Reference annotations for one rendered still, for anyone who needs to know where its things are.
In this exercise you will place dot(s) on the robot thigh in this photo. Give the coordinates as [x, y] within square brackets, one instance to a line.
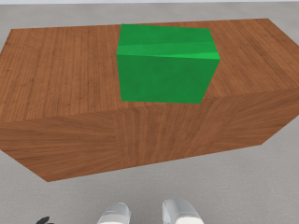
[179, 211]
[117, 213]

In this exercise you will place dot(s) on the pedestal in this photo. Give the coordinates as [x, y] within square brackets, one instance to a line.
[61, 113]

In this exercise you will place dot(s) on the right robot thigh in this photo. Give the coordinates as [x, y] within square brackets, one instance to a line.
[179, 211]

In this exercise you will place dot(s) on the carton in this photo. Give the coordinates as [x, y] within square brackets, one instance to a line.
[165, 64]

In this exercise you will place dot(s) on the left robot thigh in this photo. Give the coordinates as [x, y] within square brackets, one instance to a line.
[117, 213]

